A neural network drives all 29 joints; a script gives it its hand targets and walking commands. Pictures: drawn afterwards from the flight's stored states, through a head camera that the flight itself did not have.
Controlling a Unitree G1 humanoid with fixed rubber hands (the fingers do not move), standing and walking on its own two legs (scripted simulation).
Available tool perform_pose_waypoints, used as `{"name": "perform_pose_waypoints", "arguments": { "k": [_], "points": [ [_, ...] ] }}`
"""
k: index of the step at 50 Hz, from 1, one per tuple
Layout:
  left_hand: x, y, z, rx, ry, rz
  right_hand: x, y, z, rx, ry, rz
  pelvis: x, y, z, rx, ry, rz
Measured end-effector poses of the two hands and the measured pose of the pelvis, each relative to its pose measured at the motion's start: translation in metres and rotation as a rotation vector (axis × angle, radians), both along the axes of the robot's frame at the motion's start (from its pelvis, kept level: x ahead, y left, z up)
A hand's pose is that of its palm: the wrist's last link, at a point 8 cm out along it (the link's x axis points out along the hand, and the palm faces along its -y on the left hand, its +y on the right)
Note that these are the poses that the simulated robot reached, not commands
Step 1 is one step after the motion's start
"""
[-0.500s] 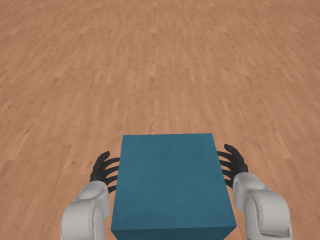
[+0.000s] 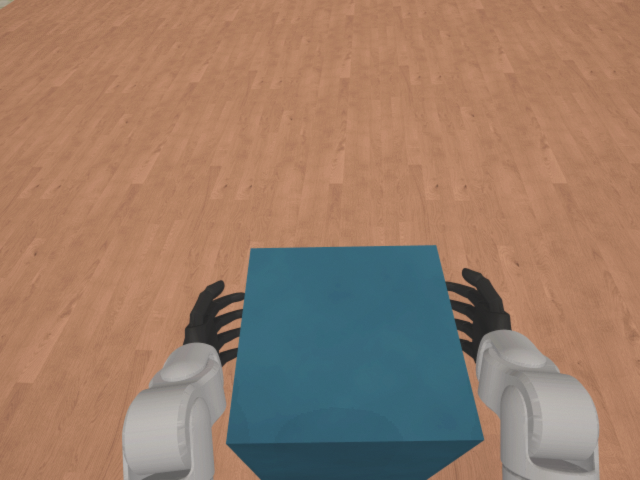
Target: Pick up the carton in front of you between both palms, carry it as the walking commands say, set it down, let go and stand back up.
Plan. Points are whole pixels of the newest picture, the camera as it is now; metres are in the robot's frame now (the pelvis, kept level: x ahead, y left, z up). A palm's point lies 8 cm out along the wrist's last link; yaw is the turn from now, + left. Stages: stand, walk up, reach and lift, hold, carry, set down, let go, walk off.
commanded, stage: carry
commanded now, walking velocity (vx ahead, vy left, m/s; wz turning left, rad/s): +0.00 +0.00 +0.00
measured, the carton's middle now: (343, 373) +0.26 +0.00 +0.00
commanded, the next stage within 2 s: hold in 1.58 s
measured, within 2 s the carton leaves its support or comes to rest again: neither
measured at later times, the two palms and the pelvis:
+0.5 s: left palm (204, 255) +0.38 +0.16 +0.10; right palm (445, 241) +0.38 -0.13 +0.10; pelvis +0.13 +0.02 +0.00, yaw -1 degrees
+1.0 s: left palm (208, 269) +0.39 +0.17 +0.06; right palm (436, 259) +0.38 -0.13 +0.06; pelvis +0.12 +0.03 +0.00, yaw -2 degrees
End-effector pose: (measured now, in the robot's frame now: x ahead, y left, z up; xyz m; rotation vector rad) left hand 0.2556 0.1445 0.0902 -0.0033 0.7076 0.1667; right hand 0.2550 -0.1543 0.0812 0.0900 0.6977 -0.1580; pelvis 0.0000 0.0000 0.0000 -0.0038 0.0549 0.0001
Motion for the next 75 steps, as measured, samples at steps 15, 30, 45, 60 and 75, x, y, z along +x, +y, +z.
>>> {"name": "perform_pose_waypoints", "arguments": {
  "k": [15, 30, 45, 60, 75],
  "points": [
    [0.095, 0.012, 0.016, -0.044, -0.062, -0.009, 0.092, 0.012, 0.029, -0.055, -0.061, -0.003, 0.104, 0.011, 0.005, 0.0, -0.003, -0.018],
    [0.132, 0.023, 0.0, -0.035, -0.022, -0.022, 0.126, 0.023, 0.011, -0.049, -0.021, -0.015, 0.137, 0.025, -0.001, 0.002, 0.015, -0.026],
    [0.131, 0.025, -0.021, 0.012, 0.005, -0.048, 0.123, 0.025, -0.011, -0.091, 0.009, 0.005, 0.127, 0.029, 0.001, 0.001, -0.011, -0.029],
    [0.13, 0.025, -0.052, 0.059, 0.012, -0.083, 0.124, 0.026, -0.041, -0.137, 0.018, 0.039, 0.104, 0.03, 0.003, 0.002, -0.022, -0.03],
    [0.132, 0.026, -0.049, 0.048, -0.053, -0.073, 0.126, 0.027, -0.038, -0.127, -0.047, 0.03, 0.095, 0.031, 0.003, 0.002, -0.018, -0.03]
  ]
}}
